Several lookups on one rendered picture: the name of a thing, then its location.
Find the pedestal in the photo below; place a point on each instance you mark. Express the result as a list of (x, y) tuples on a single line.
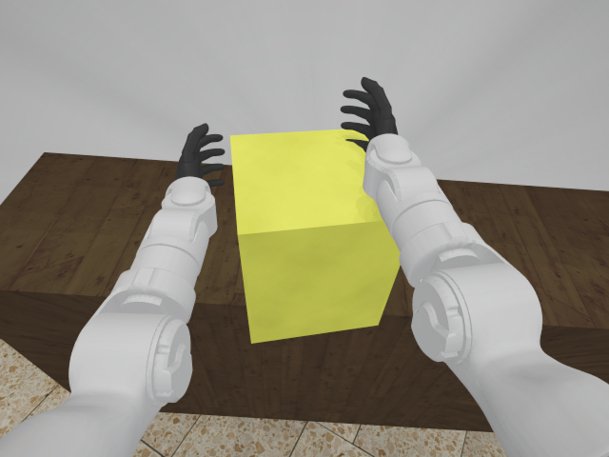
[(74, 224)]

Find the left robot hand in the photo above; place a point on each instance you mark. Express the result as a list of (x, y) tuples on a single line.
[(191, 158)]

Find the robot right forearm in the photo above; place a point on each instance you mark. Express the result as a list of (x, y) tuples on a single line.
[(428, 232)]

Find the robot left forearm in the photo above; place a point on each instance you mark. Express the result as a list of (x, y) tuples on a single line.
[(163, 274)]

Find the robot left upper arm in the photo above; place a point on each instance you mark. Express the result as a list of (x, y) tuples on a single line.
[(125, 367)]

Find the right robot hand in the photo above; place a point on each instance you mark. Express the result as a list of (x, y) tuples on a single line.
[(379, 116)]

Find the robot right upper arm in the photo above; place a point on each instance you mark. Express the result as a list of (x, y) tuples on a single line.
[(484, 322)]

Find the carton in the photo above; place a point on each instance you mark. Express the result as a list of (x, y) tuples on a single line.
[(316, 255)]

